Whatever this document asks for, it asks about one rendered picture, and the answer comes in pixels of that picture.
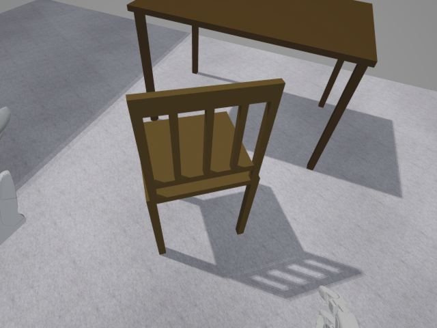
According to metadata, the chair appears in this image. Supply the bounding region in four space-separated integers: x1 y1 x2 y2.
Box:
126 78 285 255

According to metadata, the robot right hand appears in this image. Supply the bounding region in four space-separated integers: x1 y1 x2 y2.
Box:
312 286 360 328

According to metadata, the table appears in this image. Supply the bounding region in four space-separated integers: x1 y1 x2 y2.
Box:
127 0 378 170

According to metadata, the robot left hand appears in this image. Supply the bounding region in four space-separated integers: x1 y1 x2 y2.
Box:
0 107 27 245

